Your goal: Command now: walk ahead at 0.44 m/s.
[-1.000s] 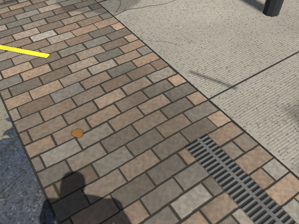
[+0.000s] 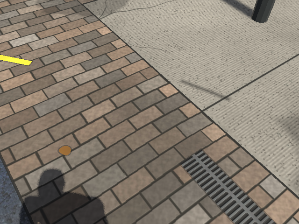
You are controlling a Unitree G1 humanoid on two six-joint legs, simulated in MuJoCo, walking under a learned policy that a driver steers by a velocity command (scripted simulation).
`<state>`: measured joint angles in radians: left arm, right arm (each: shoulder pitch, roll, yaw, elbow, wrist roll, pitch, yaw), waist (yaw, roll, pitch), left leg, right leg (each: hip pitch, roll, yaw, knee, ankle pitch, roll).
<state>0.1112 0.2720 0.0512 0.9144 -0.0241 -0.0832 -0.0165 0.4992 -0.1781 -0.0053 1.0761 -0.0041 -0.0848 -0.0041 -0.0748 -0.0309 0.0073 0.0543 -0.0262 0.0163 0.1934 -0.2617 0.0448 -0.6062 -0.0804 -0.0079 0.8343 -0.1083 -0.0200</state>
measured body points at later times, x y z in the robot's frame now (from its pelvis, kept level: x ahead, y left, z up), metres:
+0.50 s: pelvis +0.28 -0.06 +0.00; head +0.29 -0.05 +0.45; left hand +0.27 +0.21 -0.14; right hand +0.43 -0.32 -0.12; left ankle +0.39 +0.13 -0.67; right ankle +0.26 -0.14 -0.75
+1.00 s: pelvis +0.52 +0.03 -0.01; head +0.57 +0.07 +0.44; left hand +0.57 +0.35 -0.12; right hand +0.75 -0.18 -0.11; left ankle +0.54 +0.11 -0.75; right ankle +0.64 -0.12 -0.67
